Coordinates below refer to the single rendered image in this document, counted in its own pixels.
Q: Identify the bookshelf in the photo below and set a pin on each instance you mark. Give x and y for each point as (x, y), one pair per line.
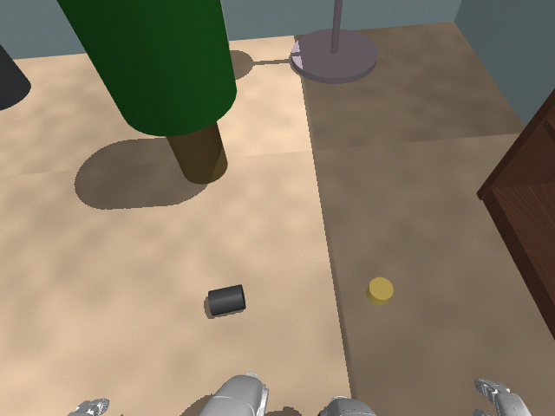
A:
(519, 195)

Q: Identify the potted plant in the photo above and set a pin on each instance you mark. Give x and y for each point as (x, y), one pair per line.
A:
(168, 68)

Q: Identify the left robot hand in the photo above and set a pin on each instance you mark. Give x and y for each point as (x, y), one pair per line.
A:
(91, 408)

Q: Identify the right robot hand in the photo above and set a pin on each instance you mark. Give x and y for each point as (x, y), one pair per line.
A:
(506, 403)

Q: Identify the coat stand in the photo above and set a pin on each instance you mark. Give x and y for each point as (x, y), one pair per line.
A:
(334, 56)

